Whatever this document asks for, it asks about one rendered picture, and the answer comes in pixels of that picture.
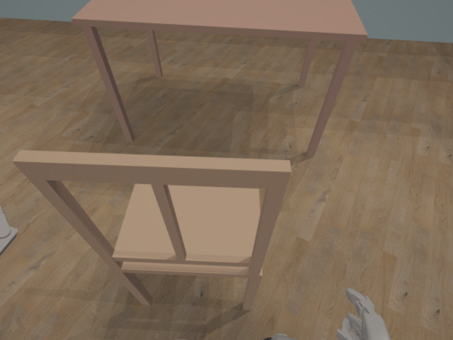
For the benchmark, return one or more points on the chair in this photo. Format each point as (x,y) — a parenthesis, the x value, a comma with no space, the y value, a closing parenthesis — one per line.
(189,216)

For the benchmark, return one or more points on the robot left hand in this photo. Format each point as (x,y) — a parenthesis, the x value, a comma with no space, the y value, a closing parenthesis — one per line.
(7,233)

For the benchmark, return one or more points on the robot right hand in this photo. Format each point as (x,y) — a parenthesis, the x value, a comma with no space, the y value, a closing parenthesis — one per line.
(372,325)

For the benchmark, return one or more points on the table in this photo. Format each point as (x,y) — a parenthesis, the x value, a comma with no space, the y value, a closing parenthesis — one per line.
(307,19)

